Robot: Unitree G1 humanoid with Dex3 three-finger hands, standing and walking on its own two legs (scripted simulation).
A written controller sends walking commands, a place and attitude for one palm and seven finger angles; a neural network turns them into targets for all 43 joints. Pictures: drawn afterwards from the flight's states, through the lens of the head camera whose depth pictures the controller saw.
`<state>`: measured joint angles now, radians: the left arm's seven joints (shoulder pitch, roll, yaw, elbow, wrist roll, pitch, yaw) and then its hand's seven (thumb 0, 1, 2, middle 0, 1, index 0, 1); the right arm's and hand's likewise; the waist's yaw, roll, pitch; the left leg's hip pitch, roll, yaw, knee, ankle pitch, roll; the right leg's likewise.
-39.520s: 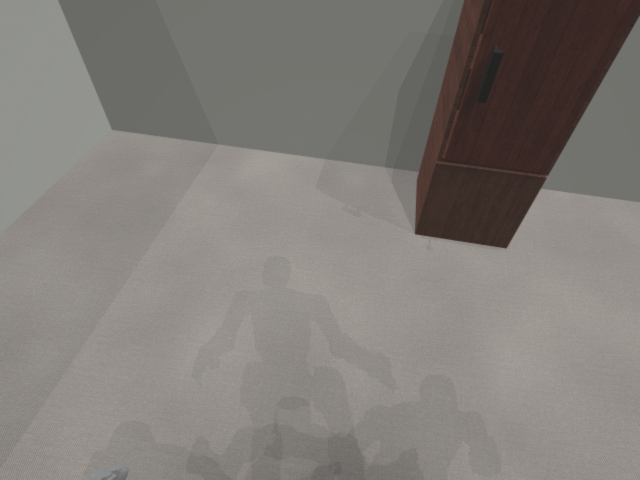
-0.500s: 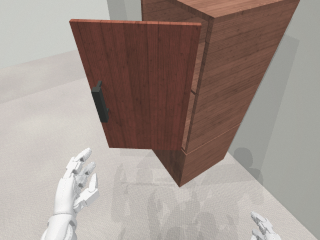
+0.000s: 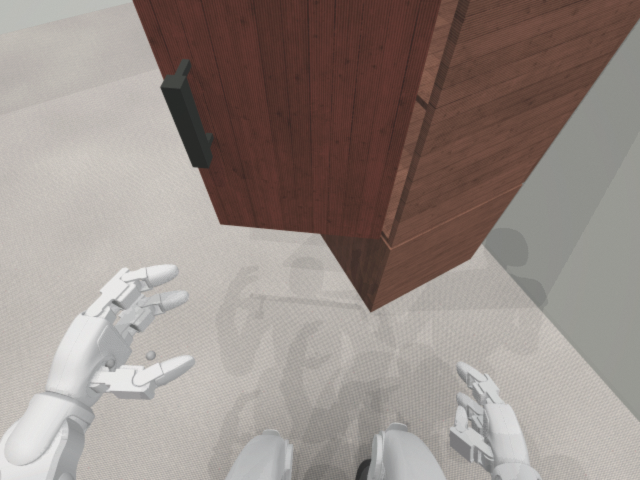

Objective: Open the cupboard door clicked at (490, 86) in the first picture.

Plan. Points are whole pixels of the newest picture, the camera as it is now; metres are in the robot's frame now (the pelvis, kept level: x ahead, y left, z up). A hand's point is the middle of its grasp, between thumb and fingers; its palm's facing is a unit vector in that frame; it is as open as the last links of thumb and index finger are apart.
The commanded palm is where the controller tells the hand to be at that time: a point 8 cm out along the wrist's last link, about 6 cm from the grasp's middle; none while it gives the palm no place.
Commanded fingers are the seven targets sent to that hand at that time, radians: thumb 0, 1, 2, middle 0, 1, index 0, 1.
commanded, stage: raise the hand with hooked fingers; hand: left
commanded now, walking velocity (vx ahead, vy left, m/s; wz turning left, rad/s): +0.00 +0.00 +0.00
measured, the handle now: (194, 116) +0.58 +0.23 +0.07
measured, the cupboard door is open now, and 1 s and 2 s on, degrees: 55 55 55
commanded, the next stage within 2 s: move the hooked fingers beside the handle in 1.32 s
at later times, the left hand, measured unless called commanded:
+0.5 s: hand (64, 320) +0.26 +0.28 +0.09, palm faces +0.01 -1.00 -0.06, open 13.5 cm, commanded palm +0.24 +0.32 +0.08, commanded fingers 0.00 -0.50 0.30 -0.30 -1.20 -0.30 -1.20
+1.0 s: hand (57, 279) +0.30 +0.30 +0.09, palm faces -0.04 -1.00 -0.03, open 14.0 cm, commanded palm +0.27 +0.34 +0.10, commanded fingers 0.00 -0.50 0.30 -0.30 -1.20 -0.30 -1.20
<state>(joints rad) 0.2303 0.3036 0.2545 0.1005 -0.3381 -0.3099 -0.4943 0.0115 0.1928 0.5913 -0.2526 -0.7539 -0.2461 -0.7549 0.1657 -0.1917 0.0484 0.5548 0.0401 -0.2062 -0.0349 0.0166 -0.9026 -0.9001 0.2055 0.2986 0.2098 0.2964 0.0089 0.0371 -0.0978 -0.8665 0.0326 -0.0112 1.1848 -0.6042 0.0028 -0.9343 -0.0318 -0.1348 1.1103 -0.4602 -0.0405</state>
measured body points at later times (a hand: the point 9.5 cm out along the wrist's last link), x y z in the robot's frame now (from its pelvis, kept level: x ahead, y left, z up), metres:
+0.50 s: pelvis +0.00 +0.03 +0.03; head +0.06 +0.05 +0.47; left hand +0.25 +0.33 +0.09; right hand +0.18 -0.22 -0.03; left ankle -0.02 +0.11 -0.65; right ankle +0.05 -0.10 -0.65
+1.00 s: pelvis +0.01 +0.03 +0.04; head +0.07 +0.04 +0.48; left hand +0.30 +0.35 +0.10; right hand +0.15 -0.23 -0.04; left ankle -0.02 +0.11 -0.65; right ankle +0.05 -0.10 -0.65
